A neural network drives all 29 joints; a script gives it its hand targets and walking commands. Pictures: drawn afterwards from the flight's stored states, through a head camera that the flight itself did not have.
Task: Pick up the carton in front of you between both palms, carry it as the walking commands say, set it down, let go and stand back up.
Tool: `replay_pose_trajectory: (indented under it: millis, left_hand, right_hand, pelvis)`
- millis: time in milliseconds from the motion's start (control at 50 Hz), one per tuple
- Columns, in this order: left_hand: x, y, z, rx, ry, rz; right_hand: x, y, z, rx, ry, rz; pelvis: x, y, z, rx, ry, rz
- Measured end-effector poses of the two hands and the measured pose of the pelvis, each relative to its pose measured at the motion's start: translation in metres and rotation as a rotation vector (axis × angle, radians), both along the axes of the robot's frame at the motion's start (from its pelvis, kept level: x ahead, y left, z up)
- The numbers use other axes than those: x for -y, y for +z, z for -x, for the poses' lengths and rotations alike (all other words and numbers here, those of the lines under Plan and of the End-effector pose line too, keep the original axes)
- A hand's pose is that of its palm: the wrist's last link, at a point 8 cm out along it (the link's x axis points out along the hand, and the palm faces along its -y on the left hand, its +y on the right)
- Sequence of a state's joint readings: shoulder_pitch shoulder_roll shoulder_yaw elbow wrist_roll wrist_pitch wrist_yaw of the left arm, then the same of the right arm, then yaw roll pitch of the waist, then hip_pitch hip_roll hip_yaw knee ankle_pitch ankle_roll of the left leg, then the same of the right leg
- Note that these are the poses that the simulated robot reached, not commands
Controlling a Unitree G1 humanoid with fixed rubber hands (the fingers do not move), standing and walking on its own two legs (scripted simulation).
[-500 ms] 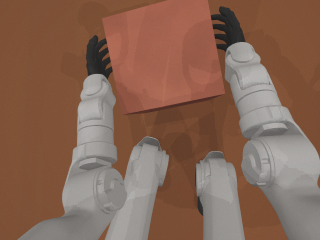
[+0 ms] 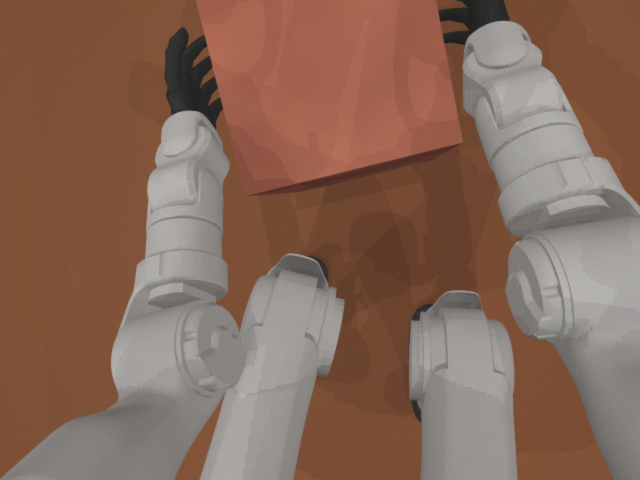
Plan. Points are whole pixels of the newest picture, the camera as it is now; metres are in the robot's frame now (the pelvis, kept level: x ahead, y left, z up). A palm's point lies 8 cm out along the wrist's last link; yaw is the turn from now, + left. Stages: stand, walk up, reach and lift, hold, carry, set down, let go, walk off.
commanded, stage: set down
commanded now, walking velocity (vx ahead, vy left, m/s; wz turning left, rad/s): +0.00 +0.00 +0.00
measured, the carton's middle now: (339, 94) +0.51 +0.09 -0.25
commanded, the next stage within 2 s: none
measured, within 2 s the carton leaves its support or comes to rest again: rests again in 0.32 s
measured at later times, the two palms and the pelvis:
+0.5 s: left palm (202, 118) +0.45 +0.24 -0.18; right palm (481, 49) +0.55 -0.05 -0.19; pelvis +0.00 -0.01 -0.01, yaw +0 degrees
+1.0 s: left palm (198, 130) +0.44 +0.25 -0.19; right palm (495, 50) +0.56 -0.07 -0.20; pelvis -0.01 +0.00 -0.02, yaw +1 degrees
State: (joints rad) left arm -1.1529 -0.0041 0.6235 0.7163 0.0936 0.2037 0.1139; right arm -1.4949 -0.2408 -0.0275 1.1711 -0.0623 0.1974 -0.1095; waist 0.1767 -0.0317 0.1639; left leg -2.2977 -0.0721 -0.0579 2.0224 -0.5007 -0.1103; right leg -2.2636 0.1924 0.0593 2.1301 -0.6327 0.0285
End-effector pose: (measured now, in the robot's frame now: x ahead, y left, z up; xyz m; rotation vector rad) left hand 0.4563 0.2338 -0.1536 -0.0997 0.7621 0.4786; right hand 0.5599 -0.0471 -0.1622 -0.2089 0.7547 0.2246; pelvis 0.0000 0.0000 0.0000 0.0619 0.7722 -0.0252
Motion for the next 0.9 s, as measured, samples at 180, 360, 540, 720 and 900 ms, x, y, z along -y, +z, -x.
replay_pose_trajectory:
  millis: [180, 360, 540, 720, 900]
  left_hand:
    - [0.003, -0.011, 0.004, -0.031, -0.033, 0.008]
    - [0.002, -0.018, 0.004, -0.047, -0.061, 0.008]
    - [-0.002, -0.022, 0.003, -0.049, -0.074, 0.002]
    - [-0.004, -0.023, 0.003, -0.051, -0.097, 0.005]
    - [-0.004, -0.026, 0.003, -0.037, -0.099, 0.007]
  right_hand:
    - [0.005, -0.011, 0.005, -0.027, 0.007, 0.014]
    - [0.006, -0.023, 0.007, -0.041, 0.014, 0.02]
    - [0.006, -0.025, 0.007, -0.043, 0.035, -0.005]
    - [0.008, -0.026, 0.007, -0.039, 0.051, -0.022]
    - [0.009, -0.029, 0.006, -0.02, 0.075, -0.035]
  pelvis:
    - [0.004, -0.003, 0.0, 0.009, -0.006, -0.006]
    - [0.006, -0.007, 0.002, 0.031, -0.008, -0.012]
    - [0.006, -0.011, 0.003, 0.042, -0.007, -0.014]
    - [0.006, -0.015, 0.005, 0.052, -0.005, -0.02]
    - [0.006, -0.017, 0.009, 0.075, -0.003, -0.023]
